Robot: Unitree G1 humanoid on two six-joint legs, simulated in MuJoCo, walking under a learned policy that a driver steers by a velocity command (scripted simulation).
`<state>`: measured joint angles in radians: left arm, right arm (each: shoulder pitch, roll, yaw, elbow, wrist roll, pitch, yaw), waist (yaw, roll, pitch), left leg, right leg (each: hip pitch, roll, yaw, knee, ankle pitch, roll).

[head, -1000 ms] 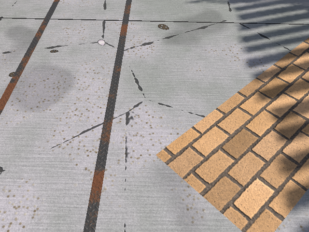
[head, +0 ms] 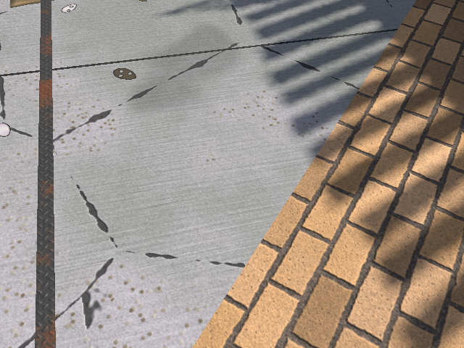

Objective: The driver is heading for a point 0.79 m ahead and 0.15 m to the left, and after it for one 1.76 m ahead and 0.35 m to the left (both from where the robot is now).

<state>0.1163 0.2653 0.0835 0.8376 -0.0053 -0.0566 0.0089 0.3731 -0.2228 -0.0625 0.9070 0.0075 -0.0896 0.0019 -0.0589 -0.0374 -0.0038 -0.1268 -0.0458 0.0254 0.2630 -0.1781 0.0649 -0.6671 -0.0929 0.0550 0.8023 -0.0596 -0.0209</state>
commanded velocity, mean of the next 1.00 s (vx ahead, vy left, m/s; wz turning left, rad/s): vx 0.50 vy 0.00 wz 0.27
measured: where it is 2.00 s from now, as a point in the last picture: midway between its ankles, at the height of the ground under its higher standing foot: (192, 263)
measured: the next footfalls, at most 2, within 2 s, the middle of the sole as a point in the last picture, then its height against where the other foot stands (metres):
right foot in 0.24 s outside the picture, level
left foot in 0.80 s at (184, 311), level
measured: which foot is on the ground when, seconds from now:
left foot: down 0.00-0.24, up 0.26-0.78, down 0.80-1.00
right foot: up 0.00-0.22, down 0.24-0.78, up 0.80-1.00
